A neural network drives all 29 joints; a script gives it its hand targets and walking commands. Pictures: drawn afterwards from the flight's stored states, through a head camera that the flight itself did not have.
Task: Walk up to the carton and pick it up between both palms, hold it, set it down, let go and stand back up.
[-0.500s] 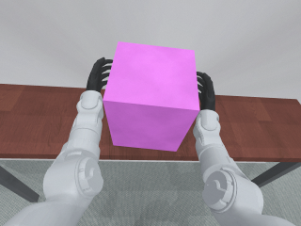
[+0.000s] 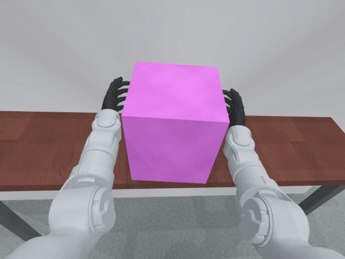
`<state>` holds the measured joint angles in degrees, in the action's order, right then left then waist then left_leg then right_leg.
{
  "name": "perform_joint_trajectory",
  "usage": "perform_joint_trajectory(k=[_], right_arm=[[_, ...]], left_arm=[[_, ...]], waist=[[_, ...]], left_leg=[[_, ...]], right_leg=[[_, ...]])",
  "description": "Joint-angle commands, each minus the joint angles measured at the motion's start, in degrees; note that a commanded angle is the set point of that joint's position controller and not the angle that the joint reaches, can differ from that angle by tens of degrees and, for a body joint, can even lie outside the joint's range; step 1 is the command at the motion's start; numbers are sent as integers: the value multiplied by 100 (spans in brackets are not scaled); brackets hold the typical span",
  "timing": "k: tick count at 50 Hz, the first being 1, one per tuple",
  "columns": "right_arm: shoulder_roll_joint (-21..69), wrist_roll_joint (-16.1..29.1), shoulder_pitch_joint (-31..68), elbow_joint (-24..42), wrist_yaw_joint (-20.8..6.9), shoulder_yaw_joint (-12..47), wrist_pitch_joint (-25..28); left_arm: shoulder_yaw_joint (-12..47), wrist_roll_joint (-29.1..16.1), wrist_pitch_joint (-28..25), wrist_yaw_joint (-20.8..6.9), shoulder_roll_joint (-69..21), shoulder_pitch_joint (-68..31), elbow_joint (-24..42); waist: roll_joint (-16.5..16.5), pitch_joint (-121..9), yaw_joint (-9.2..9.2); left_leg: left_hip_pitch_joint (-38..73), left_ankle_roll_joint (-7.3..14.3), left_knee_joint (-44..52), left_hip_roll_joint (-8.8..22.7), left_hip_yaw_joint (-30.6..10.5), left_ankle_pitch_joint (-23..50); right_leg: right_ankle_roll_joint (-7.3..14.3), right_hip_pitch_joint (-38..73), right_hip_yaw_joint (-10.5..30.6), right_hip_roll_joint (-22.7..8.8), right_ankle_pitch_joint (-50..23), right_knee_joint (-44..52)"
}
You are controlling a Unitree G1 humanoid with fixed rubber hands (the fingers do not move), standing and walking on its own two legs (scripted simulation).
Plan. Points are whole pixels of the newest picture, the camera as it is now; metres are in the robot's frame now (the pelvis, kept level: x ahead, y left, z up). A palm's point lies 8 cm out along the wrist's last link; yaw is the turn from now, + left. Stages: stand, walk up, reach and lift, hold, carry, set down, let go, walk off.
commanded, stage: reach and lift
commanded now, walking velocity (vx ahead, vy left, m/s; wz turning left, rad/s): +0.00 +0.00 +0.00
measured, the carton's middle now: (172, 125) +0.44 +0.03 +0.08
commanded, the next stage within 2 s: none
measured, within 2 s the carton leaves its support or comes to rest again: neither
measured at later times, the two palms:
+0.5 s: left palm (104, 98) +0.39 +0.18 +0.19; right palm (244, 115) +0.38 -0.12 +0.19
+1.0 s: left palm (106, 91) +0.37 +0.17 +0.22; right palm (258, 106) +0.37 -0.13 +0.22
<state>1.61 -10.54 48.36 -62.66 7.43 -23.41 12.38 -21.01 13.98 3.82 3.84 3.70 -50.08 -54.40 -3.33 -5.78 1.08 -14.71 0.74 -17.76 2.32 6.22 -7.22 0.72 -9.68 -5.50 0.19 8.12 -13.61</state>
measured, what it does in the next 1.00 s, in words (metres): stands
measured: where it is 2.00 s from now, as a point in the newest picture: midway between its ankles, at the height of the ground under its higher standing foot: outside the picture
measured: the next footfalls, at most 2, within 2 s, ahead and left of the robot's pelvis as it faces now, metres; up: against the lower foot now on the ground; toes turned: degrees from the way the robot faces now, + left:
none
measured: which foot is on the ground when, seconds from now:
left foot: down 0.00-1.00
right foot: down 0.00-1.00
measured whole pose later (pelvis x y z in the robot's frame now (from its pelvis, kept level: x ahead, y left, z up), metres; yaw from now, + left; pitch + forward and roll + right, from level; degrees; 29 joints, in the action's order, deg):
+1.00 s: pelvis -0.03 +0.00 +0.00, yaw +2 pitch -7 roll -1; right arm -1.9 4.8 55.6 -55.6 8.9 -11.1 -10.9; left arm -19.8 15.2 32.8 2.3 5.2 -52.3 -36.1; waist -3.9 -1.4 -4.3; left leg -4.6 0.7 -18.6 1.7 4.1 -6.9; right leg 0.9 0.2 -6.5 -0.1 9.3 -16.1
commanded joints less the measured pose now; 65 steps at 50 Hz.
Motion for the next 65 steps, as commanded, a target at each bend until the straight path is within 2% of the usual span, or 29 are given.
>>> perform_joint_trajectory(k=[1, 11, 21, 45, 55, 65], right_arm=[[2770, -23, 4555, 983, -780, 1622, 183], [2581, 368, 4754, 1385, -704, 1509, -541], [2380, 595, 4963, 1565, -682, 1483, -888], [2654, 1680, 5503, 2030, -472, 2361, -1901], [2794, 2337, 5665, 2429, -347, 2891, -2393], [2891, 3196, 5777, 2930, -209, 3419, -3145]], left_arm=[[1740, -177, -91, -914, -3556, -4315, 919], [1595, -95, 937, -1086, -3440, -4170, 1419], [1734, -181, 1513, -1089, -3427, -4268, 1814], [1967, -548, 2447, -953, -3384, -4641, 2570], [2291, -887, 2757, -844, -3488, -4899, 3041], [2617, -1348, 3168, -705, -3588, -5131, 3568]], waist=[[486, -3243, -53], [515, -2347, -223], [656, -2047, -375], [563, -2043, -558], [630, -2133, -660], [675, -2373, -717]], left_leg=[[1850, -387, -242, -184, -16, 2268], [2072, -329, -49, -267, -50, 1664], [2523, -345, -38, -237, -157, 1571], [2458, -104, -92, -308, -447, 1296], [2314, -98, -165, -314, -571, 1131], [2073, -159, -256, -319, -660, 984]], right_leg=[[-179, 1229, 33, 80, -2481, -276], [-241, 1288, -30, 86, -1583, -101], [-226, 858, -136, 132, -823, 16], [-314, 850, 85, 165, -808, -18], [-345, 652, 172, 206, -635, -16], [-368, 455, 298, 308, -570, -50]])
